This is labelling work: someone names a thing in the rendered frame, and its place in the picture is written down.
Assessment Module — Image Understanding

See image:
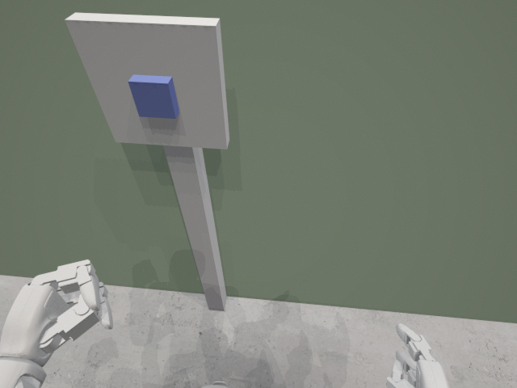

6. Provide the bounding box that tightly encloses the robot left hand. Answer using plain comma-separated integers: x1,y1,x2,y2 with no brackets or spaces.
0,259,113,367

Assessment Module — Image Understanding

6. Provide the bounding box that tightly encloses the left robot forearm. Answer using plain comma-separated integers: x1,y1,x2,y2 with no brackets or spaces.
0,357,47,388

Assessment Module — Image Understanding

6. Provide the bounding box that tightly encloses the panel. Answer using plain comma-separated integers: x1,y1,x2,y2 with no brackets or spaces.
65,13,229,311

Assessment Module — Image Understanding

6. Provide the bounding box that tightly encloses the robot right hand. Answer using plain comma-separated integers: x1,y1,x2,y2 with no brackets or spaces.
387,323,450,388

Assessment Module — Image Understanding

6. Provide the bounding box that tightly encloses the button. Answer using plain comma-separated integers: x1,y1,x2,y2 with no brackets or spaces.
128,74,179,119

